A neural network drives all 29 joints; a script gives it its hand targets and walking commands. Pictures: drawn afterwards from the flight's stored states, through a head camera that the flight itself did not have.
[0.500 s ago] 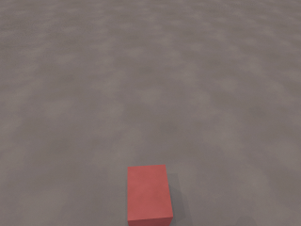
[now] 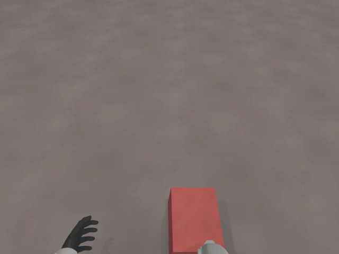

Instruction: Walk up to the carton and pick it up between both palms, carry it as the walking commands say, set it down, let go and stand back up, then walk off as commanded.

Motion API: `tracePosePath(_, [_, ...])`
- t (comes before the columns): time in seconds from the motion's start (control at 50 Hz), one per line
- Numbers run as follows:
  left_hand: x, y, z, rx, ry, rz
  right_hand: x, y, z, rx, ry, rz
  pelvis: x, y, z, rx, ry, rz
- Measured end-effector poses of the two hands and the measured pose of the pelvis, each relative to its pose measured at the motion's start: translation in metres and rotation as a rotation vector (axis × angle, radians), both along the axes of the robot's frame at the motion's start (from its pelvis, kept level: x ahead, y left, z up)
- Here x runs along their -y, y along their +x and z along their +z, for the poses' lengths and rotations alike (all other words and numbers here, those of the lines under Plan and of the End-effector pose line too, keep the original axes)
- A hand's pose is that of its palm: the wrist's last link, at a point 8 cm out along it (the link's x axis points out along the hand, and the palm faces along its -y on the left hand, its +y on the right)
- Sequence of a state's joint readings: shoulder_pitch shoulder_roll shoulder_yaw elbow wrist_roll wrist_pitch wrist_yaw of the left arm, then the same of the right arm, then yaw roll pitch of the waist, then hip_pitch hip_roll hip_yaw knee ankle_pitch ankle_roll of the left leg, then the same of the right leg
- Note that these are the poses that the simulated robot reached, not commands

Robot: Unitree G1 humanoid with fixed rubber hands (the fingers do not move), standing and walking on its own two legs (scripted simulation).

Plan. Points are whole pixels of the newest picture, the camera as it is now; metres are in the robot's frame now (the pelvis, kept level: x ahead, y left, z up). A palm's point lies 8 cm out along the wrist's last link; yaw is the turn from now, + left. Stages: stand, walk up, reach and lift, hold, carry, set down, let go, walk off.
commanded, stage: walk off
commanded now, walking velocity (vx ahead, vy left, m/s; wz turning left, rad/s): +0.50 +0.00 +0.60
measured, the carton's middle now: (192, 222) +0.36 -0.15 -0.66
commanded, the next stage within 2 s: stand in 1.06 s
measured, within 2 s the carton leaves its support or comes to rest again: rests again in 1.08 s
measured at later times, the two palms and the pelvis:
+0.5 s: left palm out of the picture +0.13 +0.24 -0.13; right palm (204, 128) +0.54 -0.14 -0.10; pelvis +0.26 +0.01 -0.01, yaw +21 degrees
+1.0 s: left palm (25, 140) +0.49 +0.45 -0.09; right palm (197, 129) +0.53 -0.11 -0.09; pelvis +0.44 +0.15 +0.00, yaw +37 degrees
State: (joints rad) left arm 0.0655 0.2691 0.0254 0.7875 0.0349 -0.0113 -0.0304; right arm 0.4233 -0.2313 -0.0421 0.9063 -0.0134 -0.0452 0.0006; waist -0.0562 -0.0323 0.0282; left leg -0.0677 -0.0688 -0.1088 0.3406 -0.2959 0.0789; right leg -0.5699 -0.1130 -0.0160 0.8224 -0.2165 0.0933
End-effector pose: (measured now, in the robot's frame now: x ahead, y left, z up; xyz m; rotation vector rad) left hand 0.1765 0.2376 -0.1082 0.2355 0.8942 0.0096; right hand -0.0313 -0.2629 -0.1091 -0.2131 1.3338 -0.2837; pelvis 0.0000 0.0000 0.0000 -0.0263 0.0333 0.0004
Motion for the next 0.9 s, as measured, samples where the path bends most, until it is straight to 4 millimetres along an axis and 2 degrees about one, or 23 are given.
tracePosePath(0.1, [0.024,0.083,0.006,0.1,-0.005,0.011,0.024,0.039,-0.011,-0.079,-0.002,0.01,0.02,0.058,-0.011,-0.013,0.005,0.066])
tracePosePath(0.14, [0.027,0.107,0.005,0.141,0.018,0.038,0.038,0.067,-0.021,-0.091,0.002,0.032,0.03,0.083,-0.02,-0.007,0.013,0.102])
tracePosePath(0.16, [0.025,0.111,0.004,0.14,0.036,0.057,0.044,0.088,-0.025,-0.078,0.003,0.044,0.032,0.094,-0.022,-0.003,0.01,0.118])
tracePosePath(0.22, [0.011,0.092,0.003,0.06,0.073,0.152,0.049,0.171,-0.025,0.006,0.008,0.145,0.036,0.126,-0.016,0.01,0.015,0.172])
tracePosePath(0.3, [-0.005,0.041,0.001,-0.084,0.091,0.318,0.034,0.299,-0.017,0.139,0.041,0.316,0.033,0.167,-0.007,0.018,0.018,0.232])
tracePosePath(0.36, [-0.008,0.0,-0.003,-0.2,0.083,0.432,0.005,0.393,-0.008,0.245,0.068,0.433,0.026,0.196,-0.004,0.017,0.018,0.273])
tracePosePath(0.4, [-0.005,-0.023,-0.007,-0.28,0.069,0.499,-0.024,0.45,0.0,0.316,0.095,0.509,0.019,0.215,-0.005,0.015,0.018,0.299])
tracePosePath(0.44, [-0.002,-0.037,-0.013,-0.351,0.049,0.557,-0.061,0.502,0.006,0.382,0.132,0.585,0.011,0.234,-0.007,0.013,0.016,0.325])
tracePosePath(0.52, [-0.006,-0.041,-0.027,-0.444,0.007,0.653,-0.143,0.589,0.013,0.477,0.198,0.73,-0.015,0.275,-0.017,0.009,0.011,0.378])
tracePosePath(0.58, [-0.024,-0.029,-0.043,-0.493,-0.019,0.702,-0.193,0.635,0.008,0.523,0.206,0.785,-0.044,0.307,-0.031,0.011,0.01,0.414])
tracePosePath(0.62, [-0.044,-0.003,-0.048,-0.478,-0.034,0.71,-0.206,0.647,0.0,0.502,0.179,0.776,-0.065,0.323,-0.034,0.006,-0.001,0.425])
tracePosePath(0.66, [-0.074,0.04,-0.044,-0.388,-0.028,0.701,-0.202,0.64,-0.005,0.427,0.138,0.746,-0.079,0.337,-0.027,0.0,-0.006,0.441])
tracePosePath(0.74, [-0.136,0.142,-0.021,-0.166,0.012,0.625,-0.166,0.601,-0.006,0.223,0.033,0.648,-0.101,0.36,-0.011,-0.004,-0.011,0.483])
tracePosePath(0.78, [-0.161,0.186,-0.01,-0.083,0.028,0.594,-0.151,0.58,-0.003,0.138,-0.002,0.603,-0.11,0.371,-0.006,-0.002,-0.009,0.508])
tracePosePath(0.84, [-0.187,0.235,0.004,0.0,0.033,0.57,-0.139,0.557,0.004,0.043,-0.034,0.558,-0.123,0.388,-0.001,0.0,-0.013,0.544])
tracePosePath(0.9, [-0.201,0.271,0.011,0.047,0.02,0.567,-0.139,0.547,0.011,-0.016,-0.047,0.536,-0.133,0.407,0.002,-0.004,-0.014,0.582])
